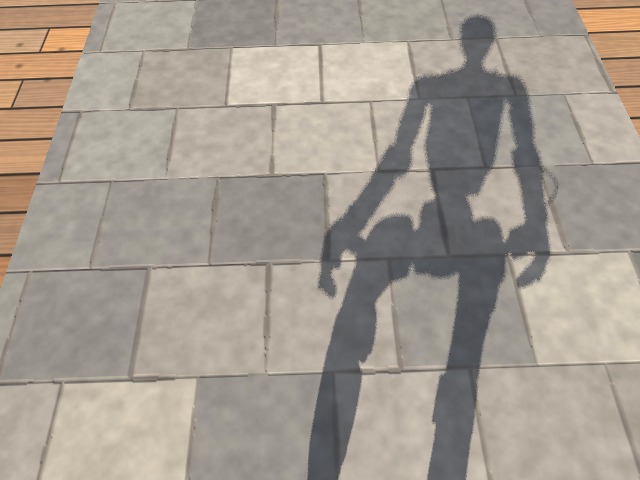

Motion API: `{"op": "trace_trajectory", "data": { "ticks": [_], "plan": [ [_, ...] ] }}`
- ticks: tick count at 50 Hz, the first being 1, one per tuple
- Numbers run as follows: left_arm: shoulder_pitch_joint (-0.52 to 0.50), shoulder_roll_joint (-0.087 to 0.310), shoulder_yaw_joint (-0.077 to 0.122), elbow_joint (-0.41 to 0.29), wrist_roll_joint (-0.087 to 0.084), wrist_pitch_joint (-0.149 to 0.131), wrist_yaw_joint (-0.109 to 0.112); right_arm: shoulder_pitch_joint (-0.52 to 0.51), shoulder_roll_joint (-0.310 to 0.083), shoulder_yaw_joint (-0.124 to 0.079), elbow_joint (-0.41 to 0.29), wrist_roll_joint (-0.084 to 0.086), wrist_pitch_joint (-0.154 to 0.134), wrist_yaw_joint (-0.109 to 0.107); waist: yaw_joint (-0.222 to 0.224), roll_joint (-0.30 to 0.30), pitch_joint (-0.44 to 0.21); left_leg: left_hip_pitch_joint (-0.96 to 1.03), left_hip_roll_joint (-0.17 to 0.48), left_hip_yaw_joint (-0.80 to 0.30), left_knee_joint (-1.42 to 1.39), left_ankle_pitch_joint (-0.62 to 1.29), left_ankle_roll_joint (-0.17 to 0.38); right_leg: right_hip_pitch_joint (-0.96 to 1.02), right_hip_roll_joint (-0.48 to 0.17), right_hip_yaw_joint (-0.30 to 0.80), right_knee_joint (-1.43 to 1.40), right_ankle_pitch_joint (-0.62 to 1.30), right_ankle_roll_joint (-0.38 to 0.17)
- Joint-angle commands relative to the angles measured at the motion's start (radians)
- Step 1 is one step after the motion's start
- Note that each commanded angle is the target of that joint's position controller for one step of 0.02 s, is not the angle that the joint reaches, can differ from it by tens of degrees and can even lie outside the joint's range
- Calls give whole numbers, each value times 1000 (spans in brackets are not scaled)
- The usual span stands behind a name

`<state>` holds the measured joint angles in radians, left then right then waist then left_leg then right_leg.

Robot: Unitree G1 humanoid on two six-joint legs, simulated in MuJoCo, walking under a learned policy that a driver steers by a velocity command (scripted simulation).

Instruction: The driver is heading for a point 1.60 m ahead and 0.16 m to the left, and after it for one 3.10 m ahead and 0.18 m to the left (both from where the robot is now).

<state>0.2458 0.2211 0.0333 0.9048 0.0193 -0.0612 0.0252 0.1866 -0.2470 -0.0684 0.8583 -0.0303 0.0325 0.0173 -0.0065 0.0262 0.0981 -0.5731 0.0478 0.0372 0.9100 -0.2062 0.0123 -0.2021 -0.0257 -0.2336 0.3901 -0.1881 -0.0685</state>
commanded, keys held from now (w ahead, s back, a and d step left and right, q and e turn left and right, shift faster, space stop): q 0.46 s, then no key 0.54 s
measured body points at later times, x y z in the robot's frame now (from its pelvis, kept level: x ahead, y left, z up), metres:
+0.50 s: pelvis +0.04 +0.03 +0.00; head +0.07 +0.05 +0.44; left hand +0.09 +0.31 -0.13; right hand +0.21 -0.22 -0.12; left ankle +0.07 +0.11 -0.74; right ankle +0.08 -0.12 -0.70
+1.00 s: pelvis +0.03 +0.00 +0.00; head +0.04 +0.00 +0.45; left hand +0.03 +0.27 -0.13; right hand +0.20 -0.21 -0.14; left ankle -0.04 +0.09 -0.74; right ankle +0.08 -0.09 -0.74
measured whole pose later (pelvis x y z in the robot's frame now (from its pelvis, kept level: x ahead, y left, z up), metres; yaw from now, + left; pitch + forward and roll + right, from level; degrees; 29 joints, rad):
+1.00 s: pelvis +0.03 +0.00 +0.00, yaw +22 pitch -1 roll +0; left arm 0.19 0.22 0.02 0.86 0.01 0.01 0.02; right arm 0.20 -0.24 -0.03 0.91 -0.01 0.03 -0.02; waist 0.01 0.00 0.05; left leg -0.11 -0.04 -0.06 0.40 -0.25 0.01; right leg -0.20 0.02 -0.01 0.44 -0.21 -0.03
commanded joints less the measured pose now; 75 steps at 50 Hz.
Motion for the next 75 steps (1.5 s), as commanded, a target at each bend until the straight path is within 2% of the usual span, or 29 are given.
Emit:
{"op": "trace_trajectory", "data": {
  "ticks": [1, 5, 7, 8, 9, 10, 11, 13, 15, 18, 23, 28, 30, 31, 32, 33, 34, 35, 36, 39, 43, 45, 47, 48, 49, 50, 51, 55, 75],
  "plan": [
    [-19, 141, 33, -61, 0, -1, 1, 42, -19, 4, -56, -3, 6, 13, -9, -145, -136, 163, -6, 37, -113, 39, 7, -1, -264, 62, -71, 484, -121],
    [2, 178, 54, -62, 5, 34, -2, -3, -52, -7, -105, -4, 12, 15, 15, -150, -119, 179, -13, 48, -210, -119, 37, 43, -327, 96, 5, 327, -106],
    [14, 184, 62, -59, 6, 54, 3, 25, -51, -10, -113, -3, -5, 10, -5, -102, -124, 270, -29, 50, -365, -66, 61, 29, -314, 76, 120, 212, -54],
    [70, 168, 62, -50, 15, 65, 1, 79, -96, -22, -100, -9, -23, 2, -19, 30, -160, 373, 9, -56, -492, 64, 84, -14, -251, 36, 288, 80, 3],
    [79, 91, 44, -109, 6, 70, -7, 88, -249, -58, -118, -9, -33, -13, 4, 320, -173, 505, 287, -450, -554, 449, 207, -278, -72, -34, 563, -345, 86],
    [-23, 112, 42, -138, 6, 89, 2, 189, -267, -74, -93, 18, -25, -15, -82, 222, -222, 528, 350, -551, -578, 542, 346, -375, 22, 144, 738, -521, 102],
    [-46, 115, 42, -143, 1, 97, 1, 181, -233, -65, -89, 23, -18, -21, -62, 124, -195, 514, 311, -473, -574, 504, 349, -406, -4, 211, 801, -455, 105],
    [-65, 108, 43, -137, -6, 85, 1, 44, -154, -42, -114, 22, -2, -34, -6, 75, -120, 433, 190, -344, -590, 377, 266, -401, -31, 253, 738, -290, 97],
    [-34, 126, 49, -125, 17, 88, -1, -9, -115, -29, -137, 25, -1, -34, 15, 76, -154, 425, 138, -296, -579, 436, 239, -352, -10, 244, 724, -228, 99],
    [-31, 103, 43, -136, 5, 102, -1, 31, -154, -41, -129, 22, -13, -23, 9, 40, -183, 440, 129, -315, -577, 410, 239, -331, 5, 255, 647, -226, 109],
    [-87, 106, 38, -174, 0, 108, 7, 52, -179, -50, -132, 10, -3, -19, -24, 88, -161, 402, 116, -409, -611, 125, 239, -299, 25, 271, 490, -226, 109],
    [-39, 105, 33, -171, -13, 94, 12, 13, -166, -44, -134, 0, 4, -11, -17, 111, -174, 335, 105, -434, -594, 127, 207, -130, 56, 242, 323, -235, 75],
    [21, 93, 30, -157, -14, 85, 15, -6, -161, -39, -127, 9, 12, -13, 14, 99, -166, 295, 88, -441, -563, 123, 170, -18, 69, 223, 142, -159, 49],
    [48, 93, 28, -150, -9, 77, 18, -6, -150, -34, -123, 18, 14, -19, 31, 77, -155, 244, 59, -432, -539, 61, 128, 61, 58, 235, -4, -90, 31],
    [34, 148, 35, -162, 8, 68, 24, 20, -104, -20, -126, 22, 11, -23, 10, -58, -141, 181, -12, -371, -442, -74, 70, 92, -93, 404, -139, -154, 0],
    [-30, 235, 48, -196, 16, 64, 22, 27, -64, -10, -140, 33, 5, -26, -11, -236, -117, 57, -190, -190, -291, -228, 27, 81, -314, 683, -240, -150, -83],
    [-42, 222, 48, -187, 22, 62, 15, -1, -130, -27, -132, 4, 5, -29, 8, -219, -89, 150, -173, -174, -111, -329, 16, -84, -364, 692, -209, -30, -169],
    [-85, 160, 30, -190, 12, 56, 10, 21, -136, -33, -114, 8, 6, -25, -27, -150, -78, 189, -164, -202, -22, -284, 14, -109, -301, 616, -196, 38, -172],
    [-129, 133, 22, -191, 5, 53, 8, 49, -127, -33, -90, 11, 8, -21, -53, -128, -62, 201, -160, -195, 26, -231, 6, -112, -237, 521, -172, 97, -143],
    [-109, 121, 17, -177, -2, 48, 10, 77, -100, -21, -55, 8, 14, -16, -35, -165, -98, 182, -151, -159, -8, -215, -31, 36, -158, 395, -96, 342, -113],
    [-17, 145, 23, -122, 2, 55, 6, 4, -59, 7, -49, 26, 17, -29, 31, -193, -132, 271, -108, -74, -292, -252, -46, 148, -164, 400, -26, 443, -124],
    [-13, 160, 28, -101, 0, 65, 4, 30, -63, 11, -24, 35, 14, -39, 15, -193, -130, 351, -108, -47, -488, -129, -31, 148, -154, 407, 6, 476, -103],
    [-8, 147, 27, -90, -5, 63, 2, 51, -93, 10, 1, 20, -3, -50, 7, -137, -146, 520, -40, -131, -653, 108, -8, 60, -141, 412, 16, 394, -30],
    [-1, 127, 22, -100, -6, 56, -5, 53, -141, 7, 2, 5, -15, -55, 29, -54, -175, 595, 64, -232, -616, 249, 11, -4, -106, 377, 42, 281, 3],
    [4, 85, 13, -86, -19, 58, -8, -3, -137, 11, 23, 20, -18, -50, 66, 84, -127, 468, 87, -240, -570, 297, 53, 38, -33, 315, -46, 75, 21],
    [-24, 114, 17, -62, -9, 62, -4, -21, -89, 23, 20, 22, -25, -42, 37, 51, -106, 438, 74, -237, -582, 224, 53, 74, -30, 313, -48, 56, 33],
    [-41, 126, 23, -48, -6, 64, -2, -12, -85, 26, 32, 20, -31, -41, 20, 35, -83, 417, 56, -223, -592, 174, 44, 80, -32, 315, -43, 76, 32],
    [-28, 110, 20, 2, -6, 65, -7, 27, -94, 31, 96, 22, -36, -54, 20, 36, -67, 410, 33, -208, -615, 122, 37, 90, -51, 323, -51, 120, 28],
    [33, 71, -9, 188, -7, 64, 4, 80, -50, 59, 236, 22, -41, -57, 17, -22, -37, 374, 19, -194, -636, 22, 49, 57, -55, 329, -70, 51, 39]
  ]
}}
Keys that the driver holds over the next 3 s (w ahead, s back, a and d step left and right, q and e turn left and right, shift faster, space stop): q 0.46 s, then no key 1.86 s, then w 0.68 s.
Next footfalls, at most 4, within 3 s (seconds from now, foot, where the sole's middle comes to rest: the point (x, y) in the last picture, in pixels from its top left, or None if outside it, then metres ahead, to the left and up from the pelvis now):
0.16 left None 0.11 0.12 -0.78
0.64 right None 0.11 -0.08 -0.78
0.94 left None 0.00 0.11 -0.78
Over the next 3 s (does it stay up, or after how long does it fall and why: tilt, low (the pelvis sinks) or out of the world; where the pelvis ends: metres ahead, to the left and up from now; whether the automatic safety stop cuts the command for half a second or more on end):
stays up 0.26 0.05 -0.02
